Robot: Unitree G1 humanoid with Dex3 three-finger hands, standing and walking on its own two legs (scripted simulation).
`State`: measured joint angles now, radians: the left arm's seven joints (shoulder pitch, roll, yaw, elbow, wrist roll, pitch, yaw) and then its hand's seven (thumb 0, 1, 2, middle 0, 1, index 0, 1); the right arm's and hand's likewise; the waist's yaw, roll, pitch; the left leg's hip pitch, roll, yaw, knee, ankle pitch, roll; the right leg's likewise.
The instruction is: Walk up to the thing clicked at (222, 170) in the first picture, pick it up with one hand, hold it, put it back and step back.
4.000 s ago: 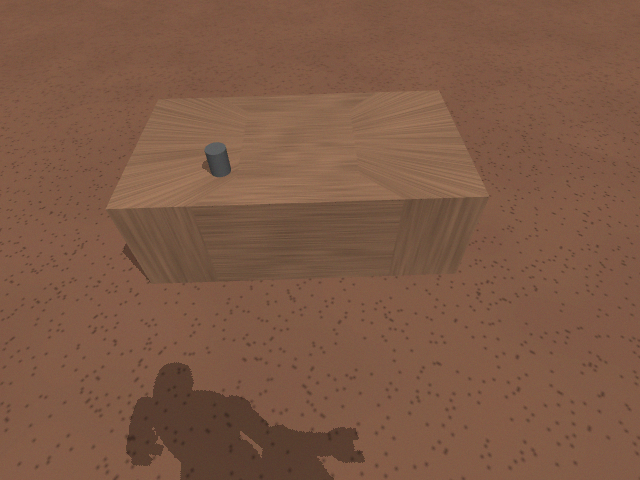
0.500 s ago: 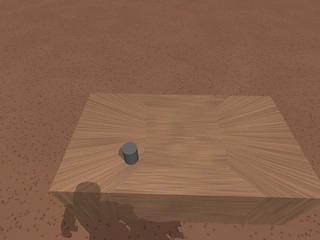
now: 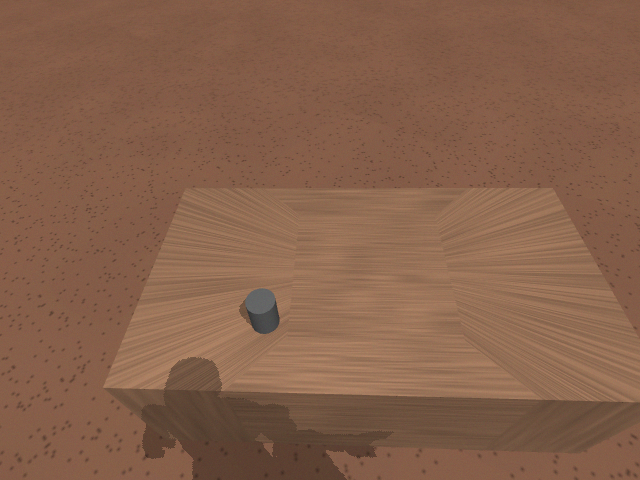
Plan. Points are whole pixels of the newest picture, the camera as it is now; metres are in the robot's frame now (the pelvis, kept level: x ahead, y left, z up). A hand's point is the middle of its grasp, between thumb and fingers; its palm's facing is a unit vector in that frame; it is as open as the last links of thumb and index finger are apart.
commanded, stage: walk up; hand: left
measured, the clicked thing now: (263, 311) +0.53 +0.17 -0.31
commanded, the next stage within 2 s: stand in 0.76 s
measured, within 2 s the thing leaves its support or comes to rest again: neither
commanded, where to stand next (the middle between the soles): +0.03 +0.01 m, yaw -2 degrees
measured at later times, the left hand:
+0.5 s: hand out of the picture +0.09 +0.26 -0.15, palm faces +0.01 -0.95 -0.32, open 7.4 cm
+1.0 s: hand out of the picture +0.09 +0.26 -0.15, palm faces +0.00 -0.94 -0.33, open 7.4 cm
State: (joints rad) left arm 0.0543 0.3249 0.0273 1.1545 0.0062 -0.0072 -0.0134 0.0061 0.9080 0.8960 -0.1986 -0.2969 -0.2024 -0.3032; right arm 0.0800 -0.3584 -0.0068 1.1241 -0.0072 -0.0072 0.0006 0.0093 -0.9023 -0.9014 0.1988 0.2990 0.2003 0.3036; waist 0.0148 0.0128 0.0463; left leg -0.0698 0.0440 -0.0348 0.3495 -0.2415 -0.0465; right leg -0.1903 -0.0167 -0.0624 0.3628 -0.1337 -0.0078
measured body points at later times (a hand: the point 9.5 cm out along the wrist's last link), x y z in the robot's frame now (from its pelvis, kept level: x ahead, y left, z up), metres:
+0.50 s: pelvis +0.00 +0.01 +0.00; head +0.00 +0.01 +0.45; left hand +0.09 +0.31 -0.13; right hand +0.05 -0.30 -0.14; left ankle -0.03 +0.15 -0.75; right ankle +0.04 -0.11 -0.75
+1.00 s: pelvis +0.01 +0.01 +0.00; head +0.01 +0.01 +0.45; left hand +0.09 +0.31 -0.13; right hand +0.09 -0.29 -0.13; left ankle -0.03 +0.15 -0.75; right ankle +0.04 -0.11 -0.75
